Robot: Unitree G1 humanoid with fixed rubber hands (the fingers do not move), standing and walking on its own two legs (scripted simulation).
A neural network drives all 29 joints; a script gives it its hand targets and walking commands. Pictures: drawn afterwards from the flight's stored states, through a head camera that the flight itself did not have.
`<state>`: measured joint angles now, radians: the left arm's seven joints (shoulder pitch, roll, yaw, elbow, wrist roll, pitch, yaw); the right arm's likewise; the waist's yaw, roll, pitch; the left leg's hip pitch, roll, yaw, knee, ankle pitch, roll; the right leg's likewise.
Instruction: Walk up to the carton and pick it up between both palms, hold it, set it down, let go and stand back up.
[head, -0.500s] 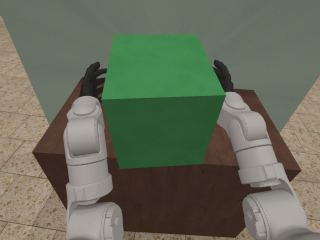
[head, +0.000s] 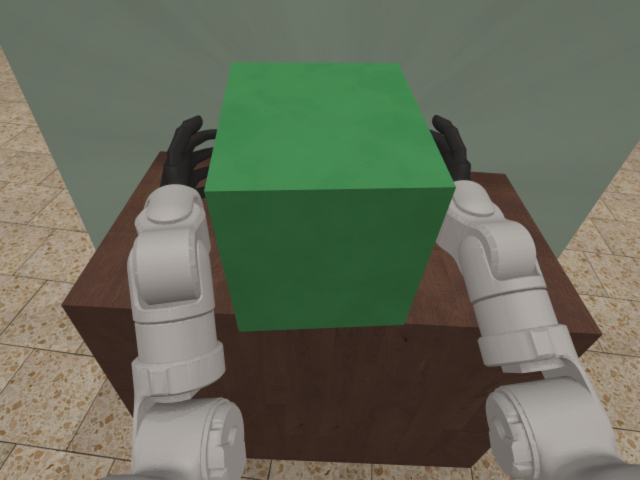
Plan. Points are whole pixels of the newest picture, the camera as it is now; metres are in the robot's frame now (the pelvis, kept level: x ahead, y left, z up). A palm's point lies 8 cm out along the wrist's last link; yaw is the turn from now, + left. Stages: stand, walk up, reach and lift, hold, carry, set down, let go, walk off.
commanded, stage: hold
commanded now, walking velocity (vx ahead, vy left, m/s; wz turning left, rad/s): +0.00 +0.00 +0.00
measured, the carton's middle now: (319, 196) +0.38 +0.01 +0.20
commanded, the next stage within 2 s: set down in 0.48 s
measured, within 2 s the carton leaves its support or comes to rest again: neither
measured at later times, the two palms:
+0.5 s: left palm (183, 193) +0.35 +0.16 +0.23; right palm (447, 184) +0.36 -0.13 +0.23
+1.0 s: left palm (202, 217) +0.38 +0.15 +0.17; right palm (429, 221) +0.39 -0.14 +0.16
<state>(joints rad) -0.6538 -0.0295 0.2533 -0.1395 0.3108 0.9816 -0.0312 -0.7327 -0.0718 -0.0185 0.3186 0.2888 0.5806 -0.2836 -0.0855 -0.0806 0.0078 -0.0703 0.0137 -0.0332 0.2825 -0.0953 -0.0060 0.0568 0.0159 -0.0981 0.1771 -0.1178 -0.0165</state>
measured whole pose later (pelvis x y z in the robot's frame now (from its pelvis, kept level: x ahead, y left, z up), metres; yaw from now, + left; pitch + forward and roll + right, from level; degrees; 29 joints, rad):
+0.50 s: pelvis +0.00 +0.00 +0.00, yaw +0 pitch -7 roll -1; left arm -0.63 -0.03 0.24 -0.18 0.31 0.99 -0.01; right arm -0.72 -0.07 -0.01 0.30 0.29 0.58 -0.27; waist -0.09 -0.08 0.01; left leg -0.07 0.02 -0.04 0.28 -0.10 -0.01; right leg 0.07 0.02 -0.10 0.16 -0.12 -0.02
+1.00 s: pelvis +0.01 -0.01 +0.00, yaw +2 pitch -7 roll -1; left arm -0.60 -0.04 0.24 0.10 0.33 0.57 -0.04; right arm -0.64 0.04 -0.15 0.51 0.00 0.18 -0.18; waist -0.05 -0.11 0.11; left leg -0.04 0.01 -0.06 0.24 -0.08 -0.01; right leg 0.08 0.01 -0.13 0.16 -0.12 -0.02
